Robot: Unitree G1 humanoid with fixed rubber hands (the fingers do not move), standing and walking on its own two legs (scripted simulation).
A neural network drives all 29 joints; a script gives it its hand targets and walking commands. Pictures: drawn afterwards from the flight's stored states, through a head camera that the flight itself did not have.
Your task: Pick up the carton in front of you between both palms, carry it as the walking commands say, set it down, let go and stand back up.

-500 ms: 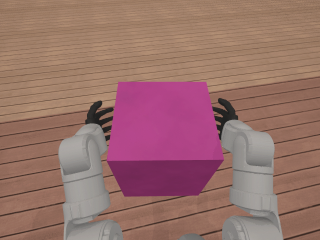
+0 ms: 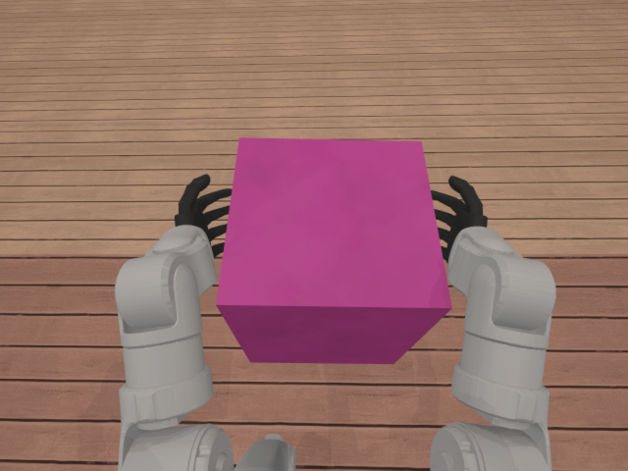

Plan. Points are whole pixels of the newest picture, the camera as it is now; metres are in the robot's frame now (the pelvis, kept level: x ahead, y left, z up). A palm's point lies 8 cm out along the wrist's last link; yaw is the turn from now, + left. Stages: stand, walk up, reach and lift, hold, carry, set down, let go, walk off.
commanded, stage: carry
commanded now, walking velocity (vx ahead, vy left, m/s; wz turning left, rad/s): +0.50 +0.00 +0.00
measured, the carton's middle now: (325, 264) +0.36 +0.03 +0.08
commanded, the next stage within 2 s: none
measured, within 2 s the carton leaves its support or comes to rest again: neither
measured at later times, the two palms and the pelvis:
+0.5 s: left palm (259, 67) +0.66 +0.15 +0.20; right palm (447, 67) +0.67 -0.15 +0.20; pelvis +0.33 +0.00 +0.02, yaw +1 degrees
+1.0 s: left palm out of the picture +0.99 +0.14 +0.22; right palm out of the picture +0.95 -0.16 +0.21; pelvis +0.64 +0.03 +0.07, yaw -1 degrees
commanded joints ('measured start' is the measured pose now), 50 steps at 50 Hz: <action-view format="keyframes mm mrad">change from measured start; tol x64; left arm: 1 -602 -738 -634 -80 -251 2 -68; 50 -548 -735 -469 21 -54 21 -40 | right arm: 1 -567 626 608 -9 177 1 -3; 50 -798 838 738 -17 379 -7 56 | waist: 1 -42 -152 -347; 50 -156 -39 -382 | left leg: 1 94 -15 76 -227 27 -3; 8 953 273 -822 -704 28 289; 21 678 166 -110 -703 296 141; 28 -101 -55 -87 413 -119 2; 50 773 226 -474 -635 207 208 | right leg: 1 245 -223 187 -156 310 -162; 9 -611 9 155 970 -90 -1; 23 14 83 -172 141 131 -24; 26 535 -340 860 -186 0 -284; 43 110 -168 18 150 767 -72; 50 -574 -51 145 902 -39 -17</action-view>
